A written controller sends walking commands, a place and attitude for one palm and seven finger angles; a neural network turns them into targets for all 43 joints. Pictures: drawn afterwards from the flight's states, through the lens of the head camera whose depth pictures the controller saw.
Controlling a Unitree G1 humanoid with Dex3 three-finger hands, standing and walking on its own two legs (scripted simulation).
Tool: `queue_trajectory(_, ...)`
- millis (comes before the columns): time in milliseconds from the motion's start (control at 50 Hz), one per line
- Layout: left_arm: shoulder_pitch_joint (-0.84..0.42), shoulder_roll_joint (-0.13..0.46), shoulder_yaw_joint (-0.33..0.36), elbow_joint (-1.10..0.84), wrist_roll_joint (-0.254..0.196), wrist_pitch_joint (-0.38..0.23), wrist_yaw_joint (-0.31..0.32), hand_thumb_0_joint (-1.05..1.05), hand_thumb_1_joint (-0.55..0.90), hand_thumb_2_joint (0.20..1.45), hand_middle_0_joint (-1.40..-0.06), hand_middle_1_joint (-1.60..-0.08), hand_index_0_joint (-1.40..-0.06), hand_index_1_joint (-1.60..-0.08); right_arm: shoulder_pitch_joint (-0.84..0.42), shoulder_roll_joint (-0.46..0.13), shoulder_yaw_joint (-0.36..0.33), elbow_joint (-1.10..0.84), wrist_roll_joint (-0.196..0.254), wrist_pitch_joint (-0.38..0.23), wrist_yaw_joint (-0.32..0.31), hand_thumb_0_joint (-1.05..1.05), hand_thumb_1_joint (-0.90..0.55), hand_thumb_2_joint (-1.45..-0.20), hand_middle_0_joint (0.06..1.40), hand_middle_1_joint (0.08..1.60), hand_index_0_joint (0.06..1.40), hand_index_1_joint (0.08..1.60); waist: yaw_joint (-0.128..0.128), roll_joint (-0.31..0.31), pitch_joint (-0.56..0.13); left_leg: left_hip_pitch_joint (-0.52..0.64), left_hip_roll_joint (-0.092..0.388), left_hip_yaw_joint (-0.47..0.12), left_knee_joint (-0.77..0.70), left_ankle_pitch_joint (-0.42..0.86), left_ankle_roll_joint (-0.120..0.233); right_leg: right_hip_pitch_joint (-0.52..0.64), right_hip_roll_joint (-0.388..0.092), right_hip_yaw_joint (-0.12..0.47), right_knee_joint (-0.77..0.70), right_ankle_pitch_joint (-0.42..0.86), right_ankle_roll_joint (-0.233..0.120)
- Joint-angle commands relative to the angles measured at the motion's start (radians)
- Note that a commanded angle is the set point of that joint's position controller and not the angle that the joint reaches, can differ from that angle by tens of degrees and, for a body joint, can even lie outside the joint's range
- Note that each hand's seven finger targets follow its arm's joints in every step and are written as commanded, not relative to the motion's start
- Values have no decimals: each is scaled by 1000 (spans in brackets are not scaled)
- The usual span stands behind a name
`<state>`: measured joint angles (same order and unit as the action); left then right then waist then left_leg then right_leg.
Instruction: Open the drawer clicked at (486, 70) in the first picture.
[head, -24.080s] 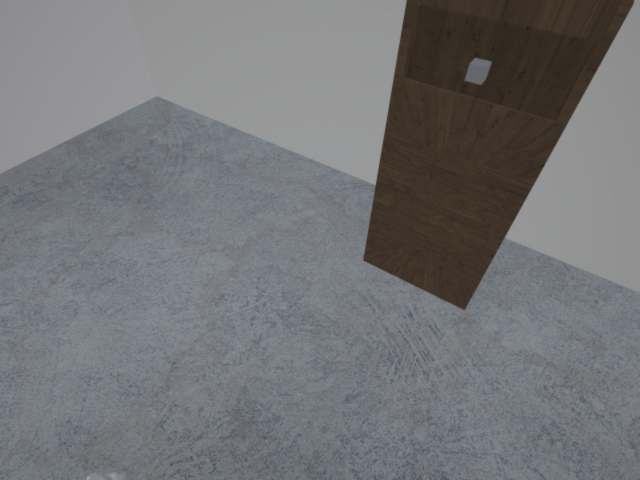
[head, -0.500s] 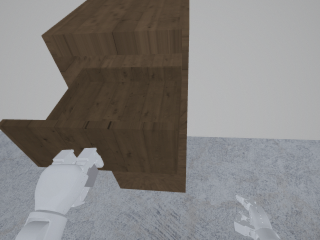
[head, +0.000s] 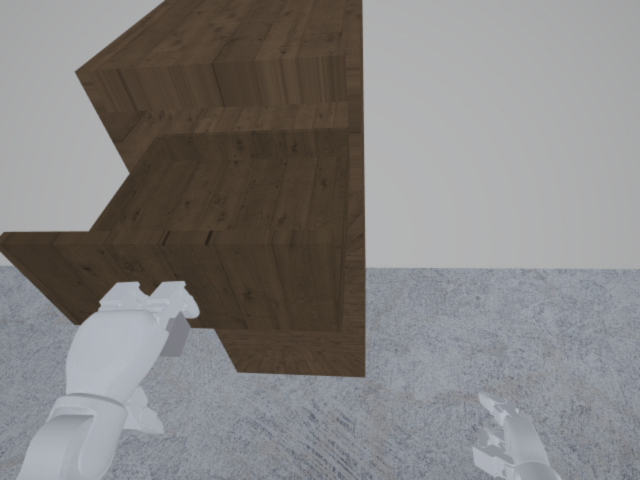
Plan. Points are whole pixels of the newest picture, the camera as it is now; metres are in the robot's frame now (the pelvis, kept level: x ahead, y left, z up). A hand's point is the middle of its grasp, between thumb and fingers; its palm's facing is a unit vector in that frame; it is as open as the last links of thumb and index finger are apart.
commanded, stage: lift the hand off the handle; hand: left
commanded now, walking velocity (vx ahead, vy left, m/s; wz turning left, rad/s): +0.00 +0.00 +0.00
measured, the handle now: (169, 317) +0.26 +0.22 +0.11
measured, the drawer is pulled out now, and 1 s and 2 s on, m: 0.30 0.30 0.30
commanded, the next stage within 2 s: draw the hand back to the body in 1.60 s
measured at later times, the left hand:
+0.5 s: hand (153, 345) +0.22 +0.23 +0.10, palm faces +0.06 -0.09 -0.99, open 13.5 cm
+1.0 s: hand (117, 307) +0.23 +0.24 +0.17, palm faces +0.15 -0.07 -0.99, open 13.4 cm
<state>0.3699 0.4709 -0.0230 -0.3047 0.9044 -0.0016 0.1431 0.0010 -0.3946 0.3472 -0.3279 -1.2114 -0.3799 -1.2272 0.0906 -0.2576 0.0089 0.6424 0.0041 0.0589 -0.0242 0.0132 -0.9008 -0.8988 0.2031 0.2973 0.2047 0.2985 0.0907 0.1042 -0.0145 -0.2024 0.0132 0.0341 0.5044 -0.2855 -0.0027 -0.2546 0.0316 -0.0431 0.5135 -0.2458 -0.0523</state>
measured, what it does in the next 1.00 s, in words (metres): stands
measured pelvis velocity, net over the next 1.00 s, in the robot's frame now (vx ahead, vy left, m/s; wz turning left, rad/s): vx -0.01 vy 0.01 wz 0.04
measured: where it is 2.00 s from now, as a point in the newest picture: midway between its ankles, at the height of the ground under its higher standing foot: outside the picture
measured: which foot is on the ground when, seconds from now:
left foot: down 0.00-1.00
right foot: down 0.00-1.00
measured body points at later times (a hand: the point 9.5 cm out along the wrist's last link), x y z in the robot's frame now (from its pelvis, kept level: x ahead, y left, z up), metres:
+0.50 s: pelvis +0.00 +0.01 +0.00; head -0.01 -0.04 +0.45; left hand +0.22 +0.23 +0.15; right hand +0.24 -0.18 -0.09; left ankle -0.01 +0.12 -0.74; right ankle +0.02 -0.08 -0.74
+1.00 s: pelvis -0.01 +0.01 +0.01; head -0.02 -0.05 +0.45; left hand +0.21 +0.24 +0.22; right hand +0.24 -0.17 -0.08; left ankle -0.01 +0.12 -0.74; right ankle +0.02 -0.08 -0.74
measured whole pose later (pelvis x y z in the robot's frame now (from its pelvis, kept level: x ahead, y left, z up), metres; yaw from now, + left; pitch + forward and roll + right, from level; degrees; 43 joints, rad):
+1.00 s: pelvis -0.01 +0.01 +0.01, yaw +2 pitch -4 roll +0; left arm 0.12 0.57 -0.04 -0.38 0.80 0.11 -0.08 0.00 -0.49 0.30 -0.43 -1.25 -0.40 -1.24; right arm 0.05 -0.26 0.05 0.65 0.03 0.06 0.00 0.01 -0.90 -0.90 0.20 0.30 0.20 0.30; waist 0.12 0.14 0.00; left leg -0.11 -0.02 0.01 0.42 -0.23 0.01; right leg -0.15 0.00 -0.07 0.43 -0.21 -0.03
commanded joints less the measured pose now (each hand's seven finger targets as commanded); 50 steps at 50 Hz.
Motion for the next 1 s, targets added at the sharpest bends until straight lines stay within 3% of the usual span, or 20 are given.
queue_trajectory(0, -106, 138, 149, -193, -3, 30, 59, 0, -500, 300, -300, -1200, -300, -1200, -191, -64, -25, -186, 11, -66, 8, 0, -900, -900, 200, 300, 200, 300, 21, -73, -113, -23, -49, -6, -51, 140, 21, 62, -30, 90, -129, 18, 33)
queue_trajectory(160, -266, 134, 88, -111, 47, 67, 53, 0, -500, 300, -300, -1200, -300, -1200, -187, -63, -20, -162, 5, -52, -3, 0, -900, -900, 200, 300, 200, 300, 12, -96, -110, -24, -51, -4, -69, 129, 26, 57, -30, 67, -126, 9, 35)
queue_trajectory(200, -323, 184, 118, -112, 40, 74, 47, 0, -500, 300, -300, -1200, -300, -1200, -195, -69, -16, -160, 13, -50, -8, 0, -900, -900, 200, 300, 200, 300, 11, -70, -131, -16, -50, -9, -72, 133, 24, 79, -28, 74, -121, 20, 32)
queue_trajectory(240, -315, 122, 64, -81, 41, 80, 34, 0, -500, 300, -300, -1200, -300, -1200, -189, -55, -15, -153, 10, -45, -6, 0, -900, -900, 200, 300, 200, 300, 7, -91, -123, -17, -50, -11, -82, 156, 26, 82, -25, 55, -118, 47, 32)
queue_trajectory(280, -349, 132, 62, -88, 45, 85, 24, 0, -500, 300, -300, -1200, -300, -1200, -190, -62, -12, -156, 8, -40, -6, 0, -900, -900, 200, 300, 200, 300, 9, -96, -123, -19, -51, -9, -84, 157, 26, 85, -26, 53, -117, 58, 35)
queue_trajectory(300, -362, 196, 119, -123, 33, 84, 22, 0, -500, 300, -300, -1200, -300, -1200, -200, -68, -11, -160, 17, -41, -7, 0, -900, -900, 200, 300, 200, 300, 13, -65, -140, -6, -46, -14, -83, 157, 24, 103, -23, 65, -115, 60, 30)
queue_trajectory(320, -378, 140, 61, -143, 46, 88, 14, 0, -500, 300, -300, -1200, -300, -1200, -211, -52, -1, -169, 8, -44, -2, 0, -900, -900, 200, 300, 200, 300, 21, -58, -176, 4, -52, -11, -82, 175, 28, 117, -31, 55, -110, 64, 32)
queue_trajectory(420, -418, 193, 114, -205, 16, 71, -6, 0, -500, 300, -300, -1200, -300, -1200, -221, -48, 5, -171, 10, -46, -3, 0, -900, -900, 200, 300, 200, 300, 23, -67, -179, 29, -49, -22, -92, 210, 28, 140, -28, 46, -117, 99, 32)
queue_trajectory(500, -383, 242, 178, -287, -18, 49, -7, 0, -500, 300, -300, -1200, -300, -1200, -224, -58, -1, -174, 17, -53, 4, 0, -900, -900, 200, 300, 200, 300, 27, 1, -188, 55, -44, -31, -96, 259, 20, 162, -19, 52, -116, 158, 24)
queue_trajectory(520, -363, 177, 121, -291, -11, 53, -13, 0, -500, 300, -300, -1200, -300, -1200, -222, -44, 5, -177, 8, -55, 13, 0, -900, -900, 200, 300, 200, 300, 31, -16, -193, 57, -47, -25, -97, 274, 22, 161, -26, 35, -113, 160, 26)
queue_trajectory(600, -359, 223, 157, -240, -35, 111, -47, 0, -500, 300, -300, -1200, -300, -1200, -239, -70, 4, -170, 28, -36, 22, 0, -900, -900, 200, 300, 200, 300, 14, -46, -99, 21, -36, -29, -122, 226, 16, 142, -19, 39, -132, 124, 29)
queue_trajectory(620, -390, 181, 104, -229, -17, 127, -64, 0, -500, 300, -300, -1200, -300, -1200, -240, -59, 13, -171, 19, -33, 26, 0, -900, -900, 200, 300, 200, 300, 20, -71, -123, 20, -42, -24, -127, 223, 20, 151, -28, 31, -132, 104, 32)
queue_trajectory(700, -468, 278, 170, -314, -48, 139, -103, 0, -500, 300, -300, -1200, -300, -1200, -263, -75, 11, -187, 35, -28, 20, 0, -900, -900, 200, 300, 200, 300, 18, -7, -150, 45, -35, -34, -135, 218, 21, 183, -22, 40, -130, 114, 30)
queue_trajectory(720, -496, 233, 119, -307, -27, 136, -111, 0, -500, 300, -300, -1200, -300, -1200, -261, -59, 21, -186, 23, -31, 24, 0, -900, -900, 200, 300, 200, 300, 23, -27, -184, 50, -44, -30, -136, 228, 23, 190, -29, 31, -128, 98, 30)
queue_trajectory(740, -465, 218, 112, -269, -42, 136, -117, 0, -500, 300, -300, -1200, -300, -1200, -248, -59, 11, -173, 27, -24, 19, 0, -900, -900, 200, 300, 200, 300, 7, -52, -126, 48, -39, -32, -146, 219, 24, 164, -23, 27, -144, 90, 32)
queue_trajectory(800, -544, 310, 192, -329, -74, 114, -127, 0, -500, 300, -300, -1200, -300, -1200, -264, -77, 14, -188, 36, -41, 14, 0, -900, -900, 200, 300, 200, 300, 14, -14, -153, 55, -35, -39, -141, 208, 23, 187, -23, 40, -143, 99, 32)
queue_trajectory(860, -553, 274, 162, -302, -71, 99, -138, 0, -500, 300, -300, -1200, -300, -1200, -245, -67, 12, -177, 28, -47, 16, 0, -900, -900, 200, 300, 200, 300, 15, -47, -141, 59, -43, -34, -146, 227, 23, 177, -29, 30, -157, 100, 36)
queue_trajectory(900, -576, 349, 237, -355, -103, 91, -137, 0, -500, 300, -300, -1200, -300, -1200, -264, -77, 13, -188, 37, -59, 17, 0, -900, -900, 200, 300, 200, 300, 21, 7, -179, 69, -37, -42, -140, 223, 20, 201, -25, 43, -147, 112, 31)
queue_trajectory(920, -600, 295, 181, -339, -87, 92, -144, 0, -500, 300, -300, -1200, -300, -1200, -260, -59, 23, -184, 26, -64, 23, 0, -900, -900, 200, 300, 200, 300, 25, -5, -194, 65, -48, -38, -140, 245, 19, 206, -32, 32, -142, 114, 30)
queue_trajectory(980, -599, 307, 194, -296, -106, 109, -157, 0, -500, 300, -300, -1200, -300, -1200, -254, -73, 13, -174, 34, -54, 25, 0, -900, -900, 200, 300, 200, 300, 18, -40, -142, 51, -42, -36, -156, 215, 18, 179, -31, 30, -161, 91, 37)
